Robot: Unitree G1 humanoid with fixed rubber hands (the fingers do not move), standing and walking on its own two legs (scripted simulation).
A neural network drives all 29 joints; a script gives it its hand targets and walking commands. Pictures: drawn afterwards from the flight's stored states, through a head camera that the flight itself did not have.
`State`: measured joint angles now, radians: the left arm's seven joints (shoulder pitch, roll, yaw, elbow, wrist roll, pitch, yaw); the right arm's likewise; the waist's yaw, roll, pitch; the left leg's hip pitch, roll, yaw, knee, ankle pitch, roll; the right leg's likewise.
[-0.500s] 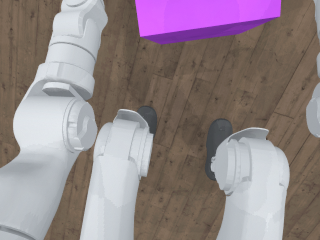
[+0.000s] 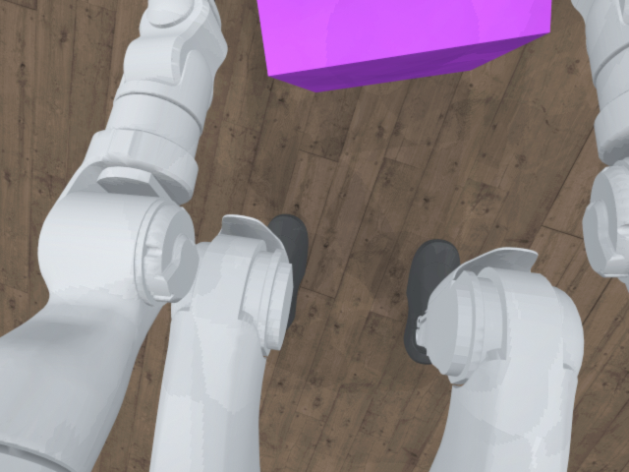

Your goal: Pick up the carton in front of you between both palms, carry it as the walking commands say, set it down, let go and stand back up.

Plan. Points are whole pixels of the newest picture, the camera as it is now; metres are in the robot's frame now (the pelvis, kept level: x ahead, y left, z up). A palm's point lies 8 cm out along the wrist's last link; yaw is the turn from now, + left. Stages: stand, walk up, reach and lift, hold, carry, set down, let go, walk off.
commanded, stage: reach and lift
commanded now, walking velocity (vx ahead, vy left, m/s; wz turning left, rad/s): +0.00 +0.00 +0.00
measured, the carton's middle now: out of the picture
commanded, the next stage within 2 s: none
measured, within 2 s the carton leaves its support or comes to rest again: leaves its support in 0.34 s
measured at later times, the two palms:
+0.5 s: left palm out of the picture +0.54 +0.14 -0.13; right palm out of the picture +0.57 -0.16 -0.15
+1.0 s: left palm out of the picture +0.50 +0.13 +0.06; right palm out of the picture +0.51 -0.16 +0.06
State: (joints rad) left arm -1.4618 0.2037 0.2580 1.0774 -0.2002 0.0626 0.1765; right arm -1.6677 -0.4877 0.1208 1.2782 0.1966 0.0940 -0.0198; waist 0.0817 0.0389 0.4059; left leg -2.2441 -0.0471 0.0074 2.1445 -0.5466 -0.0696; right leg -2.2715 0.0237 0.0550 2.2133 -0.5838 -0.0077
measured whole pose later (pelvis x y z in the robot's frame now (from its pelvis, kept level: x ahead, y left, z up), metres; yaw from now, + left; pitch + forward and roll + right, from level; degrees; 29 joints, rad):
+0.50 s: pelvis +0.01 +0.00 +0.00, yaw -2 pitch +39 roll +4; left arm -1.30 0.08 0.42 0.79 -0.08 0.23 0.21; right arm -1.44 -0.33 -0.06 0.99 0.03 0.26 -0.08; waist 0.07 0.04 0.24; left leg -2.27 -0.10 -0.05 2.17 -0.59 -0.10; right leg -2.29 0.06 0.04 2.22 -0.61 0.01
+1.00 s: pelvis +0.00 +0.01 +0.11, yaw -4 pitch +43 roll +2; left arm -1.08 -0.07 0.62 0.62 0.25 0.39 0.08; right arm -1.22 -0.09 -0.43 0.85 -0.29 0.38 0.01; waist 0.05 0.00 -0.12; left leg -2.04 -0.11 -0.08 1.75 -0.47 -0.08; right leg -2.05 0.11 0.08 1.77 -0.48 0.04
